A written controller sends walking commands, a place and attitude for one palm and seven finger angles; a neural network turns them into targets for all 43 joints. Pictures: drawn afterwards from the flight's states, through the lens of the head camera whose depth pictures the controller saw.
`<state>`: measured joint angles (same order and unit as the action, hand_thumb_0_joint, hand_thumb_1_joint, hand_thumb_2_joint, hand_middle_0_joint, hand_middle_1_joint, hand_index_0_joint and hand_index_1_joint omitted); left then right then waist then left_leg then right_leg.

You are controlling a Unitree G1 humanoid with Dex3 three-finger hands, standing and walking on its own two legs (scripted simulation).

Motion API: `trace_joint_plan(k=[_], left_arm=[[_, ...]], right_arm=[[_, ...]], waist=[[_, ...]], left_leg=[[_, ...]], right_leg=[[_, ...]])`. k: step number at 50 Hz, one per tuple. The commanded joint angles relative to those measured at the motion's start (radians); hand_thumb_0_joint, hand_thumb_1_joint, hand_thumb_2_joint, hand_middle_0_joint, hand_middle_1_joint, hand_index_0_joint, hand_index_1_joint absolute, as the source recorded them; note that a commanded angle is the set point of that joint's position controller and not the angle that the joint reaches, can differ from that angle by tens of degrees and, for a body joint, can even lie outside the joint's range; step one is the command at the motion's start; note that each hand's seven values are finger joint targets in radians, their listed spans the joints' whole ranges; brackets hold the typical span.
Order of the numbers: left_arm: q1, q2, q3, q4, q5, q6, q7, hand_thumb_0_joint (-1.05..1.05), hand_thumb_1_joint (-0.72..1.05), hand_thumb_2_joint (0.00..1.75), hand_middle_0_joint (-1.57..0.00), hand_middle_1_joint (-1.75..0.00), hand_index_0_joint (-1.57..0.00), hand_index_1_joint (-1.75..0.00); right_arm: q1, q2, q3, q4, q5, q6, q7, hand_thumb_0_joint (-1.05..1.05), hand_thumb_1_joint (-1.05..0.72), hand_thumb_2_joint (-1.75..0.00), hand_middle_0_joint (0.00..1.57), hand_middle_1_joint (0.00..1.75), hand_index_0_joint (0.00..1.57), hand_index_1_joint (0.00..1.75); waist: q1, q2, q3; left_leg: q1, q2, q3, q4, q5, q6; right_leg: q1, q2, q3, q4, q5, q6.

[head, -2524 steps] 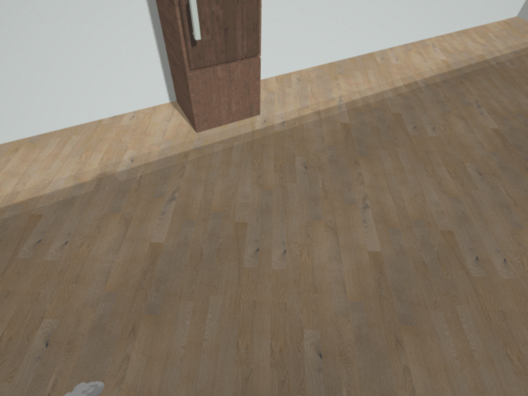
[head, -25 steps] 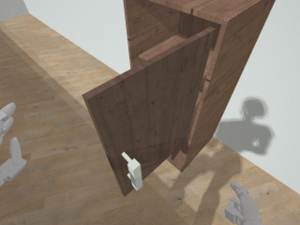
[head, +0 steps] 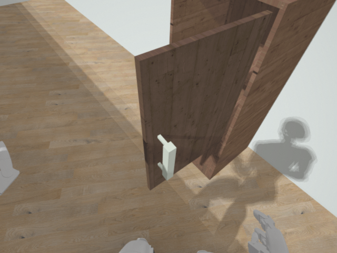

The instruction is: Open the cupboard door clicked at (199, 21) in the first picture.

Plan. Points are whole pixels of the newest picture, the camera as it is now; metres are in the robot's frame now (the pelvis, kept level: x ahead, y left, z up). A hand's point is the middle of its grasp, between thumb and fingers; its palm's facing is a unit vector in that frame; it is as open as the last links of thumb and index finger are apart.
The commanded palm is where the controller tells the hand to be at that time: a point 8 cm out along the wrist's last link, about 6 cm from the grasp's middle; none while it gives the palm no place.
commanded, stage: step back with the hand held close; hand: left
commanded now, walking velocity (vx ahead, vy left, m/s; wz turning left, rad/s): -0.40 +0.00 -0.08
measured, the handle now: (164, 157) +0.39 +0.04 -0.08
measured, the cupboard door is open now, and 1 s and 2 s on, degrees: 87 87 87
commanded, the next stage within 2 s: stop stepping back and stand still in 0.34 s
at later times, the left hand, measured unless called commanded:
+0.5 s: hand out of the picture +0.13 +0.25 +0.19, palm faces +0.38 -0.82 -0.43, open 7.4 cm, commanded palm +0.07 +0.29 +0.19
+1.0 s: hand out of the picture +0.06 +0.22 +0.19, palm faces +0.37 -0.81 -0.44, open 7.4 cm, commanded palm +0.01 +0.26 +0.19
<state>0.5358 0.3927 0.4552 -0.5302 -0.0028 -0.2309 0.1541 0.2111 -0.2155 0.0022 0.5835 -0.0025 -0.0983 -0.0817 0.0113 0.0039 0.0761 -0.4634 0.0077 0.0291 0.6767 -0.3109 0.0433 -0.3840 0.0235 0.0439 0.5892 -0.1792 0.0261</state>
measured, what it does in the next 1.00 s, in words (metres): walks backwards: right foot, then left foot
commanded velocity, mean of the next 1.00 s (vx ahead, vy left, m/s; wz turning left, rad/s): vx -0.06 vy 0.01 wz -0.04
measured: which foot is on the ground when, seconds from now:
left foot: down 0.00-0.34, up 0.36-0.50, down 0.52-0.80, up 0.82-1.00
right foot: down 0.00-0.10, up 0.12-0.32, down 0.34-0.52, up 0.54-0.78, down 0.80-1.00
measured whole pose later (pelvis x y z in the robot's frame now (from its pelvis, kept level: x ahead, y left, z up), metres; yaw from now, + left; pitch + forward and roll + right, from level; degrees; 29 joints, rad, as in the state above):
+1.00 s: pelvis -0.17 -0.02 +0.02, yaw -7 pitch +0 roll +2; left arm 0.52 0.37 0.40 -0.41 -0.02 -0.20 0.17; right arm 0.32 -0.24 -0.01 0.71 -0.01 -0.11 -0.09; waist 0.00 -0.02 -0.04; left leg -0.39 0.04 0.07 0.73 -0.30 0.01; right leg -0.16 0.03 -0.06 0.48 -0.32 -0.08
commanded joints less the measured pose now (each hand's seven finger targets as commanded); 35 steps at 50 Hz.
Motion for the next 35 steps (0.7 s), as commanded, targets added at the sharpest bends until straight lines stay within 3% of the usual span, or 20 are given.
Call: trace_joint_plan(k=[1,4,6,7,8,10,14,15,16,17,18,19,20,22,24,25,26,28,32,35], left_arm=[[-0.117,0.216,0.102,-0.226,-0.019,-0.063,0.033,0.00,0.90,0.90,-0.20,-0.30,-0.20,-0.30],[-0.091,0.218,0.121,-0.236,-0.021,-0.070,0.035,0.00,0.90,0.90,-0.20,-0.30,-0.20,-0.30],[-0.078,0.224,0.164,-0.251,-0.009,-0.079,0.031,0.00,0.90,0.90,-0.20,-0.30,-0.20,-0.30],[-0.071,0.249,0.191,-0.270,-0.020,-0.076,0.028,0.00,0.90,0.90,-0.20,-0.30,-0.20,-0.30],[-0.082,0.256,0.194,-0.297,-0.029,-0.080,0.028,0.00,0.90,0.90,-0.20,-0.30,-0.20,-0.30],[0.029,0.212,0.175,-0.192,-0.055,-0.066,0.032,0.00,0.90,0.90,-0.20,-0.30,-0.20,-0.30],[-0.033,0.179,0.101,-0.183,-0.074,-0.061,0.020,0.00,0.90,0.90,-0.20,-0.30,-0.20,-0.30],[-0.069,0.190,0.097,-0.184,-0.071,-0.067,0.015,0.00,0.90,0.90,-0.20,-0.30,-0.20,-0.30],[-0.123,0.214,0.089,-0.208,-0.052,-0.076,0.015,0.00,0.90,0.90,-0.20,-0.30,-0.20,-0.30],[-0.203,0.269,0.094,-0.233,-0.033,-0.089,0.030,0.00,0.90,0.90,-0.20,-0.30,-0.20,-0.30],[-0.277,0.293,0.088,-0.230,-0.005,-0.090,0.043,0.00,0.90,0.90,-0.20,-0.30,-0.20,-0.30],[-0.255,0.266,0.060,-0.209,-0.008,-0.066,0.036,0.00,0.90,0.90,-0.20,-0.30,-0.20,-0.30],[-0.225,0.272,0.082,-0.206,0.001,-0.049,0.029,0.00,0.90,0.90,-0.20,-0.30,-0.20,-0.30],[-0.175,0.246,0.083,-0.167,-0.006,-0.027,0.023,0.00,0.90,0.90,-0.20,-0.30,-0.20,-0.30],[-0.122,0.230,0.085,-0.211,-0.027,-0.022,0.015,0.00,0.90,0.90,-0.20,-0.30,-0.20,-0.30],[-0.086,0.241,0.105,-0.249,-0.033,-0.024,0.012,0.00,0.90,0.90,-0.20,-0.30,-0.20,-0.30],[-0.044,0.244,0.104,-0.235,-0.040,-0.026,0.006,0.00,0.90,0.90,-0.20,-0.30,-0.20,-0.30],[0.029,0.216,0.123,-0.203,-0.054,-0.031,0.005,0.00,0.90,0.90,-0.20,-0.30,-0.20,-0.30],[0.141,0.221,0.143,-0.264,-0.051,-0.017,0.013,0.00,0.90,0.90,-0.20,-0.30,-0.20,-0.30],[0.138,0.213,0.129,-0.241,-0.048,0.000,0.028,0.00,0.90,0.90,-0.20,-0.30,-0.20,-0.30]], right_arm=[[-0.062,-0.128,-0.062,-0.116,-0.004,-0.051,-0.008,0.00,-0.90,-0.90,0.20,0.30,0.20,0.30],[-0.078,-0.137,-0.059,-0.136,0.000,-0.047,-0.014,0.00,-0.90,-0.90,0.20,0.30,0.20,0.30],[-0.129,-0.144,-0.067,-0.156,-0.002,-0.062,-0.017,0.00,-0.90,-0.90,0.20,0.30,0.20,0.30],[-0.110,-0.110,-0.074,-0.149,-0.012,-0.071,-0.015,0.00,-0.90,-0.90,0.20,0.30,0.20,0.30],[-0.116,-0.106,-0.081,-0.141,-0.008,-0.087,-0.002,0.00,-0.90,-0.90,0.20,0.30,0.20,0.30],[-0.128,-0.112,-0.093,-0.114,-0.004,-0.102,0.020,0.00,-0.90,-0.90,0.20,0.30,0.20,0.30],[-0.123,-0.107,-0.065,-0.094,-0.009,-0.099,0.030,0.00,-0.90,-0.90,0.20,0.30,0.20,0.30],[-0.124,-0.108,-0.070,-0.088,-0.010,-0.092,0.032,0.00,-0.90,-0.90,0.20,0.30,0.20,0.30],[-0.098,-0.087,-0.072,-0.072,-0.007,-0.081,0.035,0.00,-0.90,-0.90,0.20,0.30,0.20,0.30],[-0.107,-0.076,-0.062,-0.061,-0.011,-0.076,0.034,0.00,-0.90,-0.90,0.20,0.30,0.20,0.30],[-0.136,-0.082,-0.051,-0.063,-0.020,-0.078,0.034,0.00,-0.90,-0.90,0.20,0.30,0.20,0.30],[-0.143,-0.072,-0.052,-0.074,-0.005,-0.077,0.029,0.00,-0.90,-0.90,0.20,0.30,0.20,0.30],[-0.161,-0.067,-0.042,-0.099,-0.001,-0.069,0.017,0.00,-0.90,-0.90,0.20,0.30,0.20,0.30],[-0.179,-0.058,-0.013,-0.094,0.000,-0.042,-0.002,0.00,-0.90,-0.90,0.20,0.30,0.20,0.30],[-0.130,-0.090,-0.024,-0.104,0.012,-0.036,-0.008,0.00,-0.90,-0.90,0.20,0.30,0.20,0.30],[-0.115,-0.127,-0.046,-0.124,0.014,-0.045,0.000,0.00,-0.90,-0.90,0.20,0.30,0.20,0.30],[-0.086,-0.128,-0.060,-0.130,0.014,-0.060,0.012,0.00,-0.90,-0.90,0.20,0.30,0.20,0.30],[-0.073,-0.108,-0.060,-0.141,-0.002,-0.091,0.023,0.00,-0.90,-0.90,0.20,0.30,0.20,0.30],[-0.077,-0.104,-0.046,-0.138,-0.002,-0.102,0.024,0.00,-0.90,-0.90,0.20,0.30,0.20,0.30],[-0.087,-0.112,-0.041,-0.141,-0.007,-0.088,0.014,0.00,-0.90,-0.90,0.20,0.30,0.20,0.30]], waist=[[-0.040,-0.045,-0.117],[-0.034,0.095,-0.132],[0.000,0.333,-0.180],[-0.002,0.269,-0.221],[-0.001,0.182,-0.241],[0.008,0.209,-0.251],[-0.001,0.202,-0.155],[-0.003,0.112,-0.137],[-0.014,-0.044,-0.145],[-0.008,-0.206,-0.145],[0.014,-0.208,-0.138],[0.005,-0.279,-0.171],[0.008,-0.275,-0.160],[-0.007,-0.131,-0.139],[-0.026,0.045,-0.219],[0.000,0.188,-0.285],[0.007,0.213,-0.314],[-0.002,0.230,-0.254],[-0.021,0.171,-0.216],[-0.023,0.269,-0.136]], left_leg=[[0.139,-0.005,-0.043,-0.064,-0.191,-0.025],[-0.024,0.095,-0.165,-0.288,-0.338,0.015],[-0.315,0.301,-0.382,-0.561,-0.527,0.102],[-0.228,0.326,-0.363,-0.547,-0.368,0.113],[-0.099,0.323,-0.318,-0.492,-0.235,0.113],[-0.007,0.310,-0.184,-0.462,-0.196,0.086],[0.005,0.277,-0.089,-0.462,-0.181,-0.004],[0.047,0.234,-0.055,-0.336,-0.163,-0.041],[0.151,0.134,0.000,-0.108,-0.082,-0.086],[0.184,0.047,0.025,0.175,-0.040,-0.115],[0.075,-0.001,0.007,0.321,-0.131,-0.107],[-0.016,-0.018,-0.029,0.340,-0.153,-0.093],[-0.024,-0.006,-0.004,0.284,-0.138,-0.090],[0.069,-0.025,0.048,0.024,-0.031,-0.085],[0.305,0.004,0.051,-0.289,0.389,-0.065],[0.454,0.176,-0.113,-0.282,0.736,0.001],[0.482,0.289,-0.200,-0.333,0.722,0.043],[0.410,0.319,-0.305,-0.410,0.506,0.094],[0.211,0.249,-0.183,-0.503,-0.079,0.058],[-0.006,0.201,-0.116,-0.609,-0.350,0.005]], right_leg=[[-0.140,-0.114,0.167,-0.264,-0.274,-0.069],[0.006,-0.023,0.061,-0.079,-0.255,-0.022],[0.319,0.100,-0.051,0.373,-0.151,0.011],[0.261,0.093,-0.030,0.510,-0.222,0.002],[0.165,0.091,-0.014,0.542,-0.293,-0.009],[0.126,0.064,-0.044,0.514,-0.343,-0.027],[0.169,0.038,-0.082,0.050,-0.388,-0.055],[0.114,-0.025,0.018,-0.153,-0.366,-0.082],[-0.018,-0.156,0.264,-0.343,-0.356,-0.144],[-0.162,-0.382,0.514,-0.462,-0.154,-0.216],[-0.069,-0.380,0.424,-0.384,0.246,-0.226],[0.094,-0.314,0.296,-0.258,0.595,-0.180],[0.175,-0.272,0.218,-0.173,0.804,-0.163],[0.197,-0.217,0.126,-0.107,0.861,-0.126],[0.173,-0.111,0.043,0.002,0.620,-0.047],[0.069,-0.026,0.013,0.095,0.166,-0.006],[0.036,-0.002,0.003,0.186,-0.319,-0.008],[-0.032,0.025,-0.015,0.282,-0.386,-0.006],[0.129,0.009,-0.064,0.188,-0.276,-0.006],[0.305,0.049,-0.167,0.071,-0.306,-0.028]])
